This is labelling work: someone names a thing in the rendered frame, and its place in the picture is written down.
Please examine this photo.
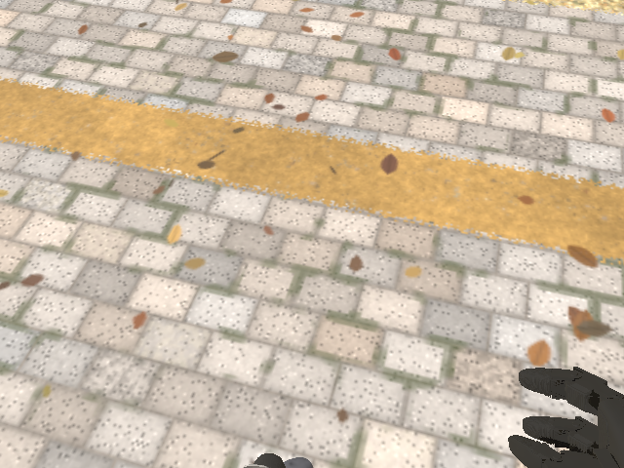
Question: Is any robot right hand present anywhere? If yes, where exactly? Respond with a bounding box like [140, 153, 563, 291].
[508, 367, 624, 468]

